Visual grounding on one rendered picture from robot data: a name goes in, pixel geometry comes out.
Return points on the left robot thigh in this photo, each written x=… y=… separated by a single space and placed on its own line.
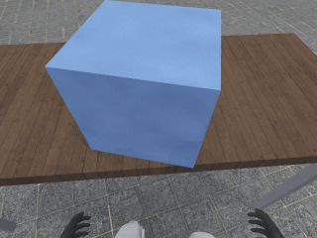
x=131 y=230

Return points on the table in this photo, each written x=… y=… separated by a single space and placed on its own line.
x=265 y=116

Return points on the robot left hand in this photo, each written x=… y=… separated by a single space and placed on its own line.
x=73 y=226

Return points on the robot right hand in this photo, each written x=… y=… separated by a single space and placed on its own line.
x=270 y=230

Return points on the carton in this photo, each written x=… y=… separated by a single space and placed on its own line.
x=142 y=80

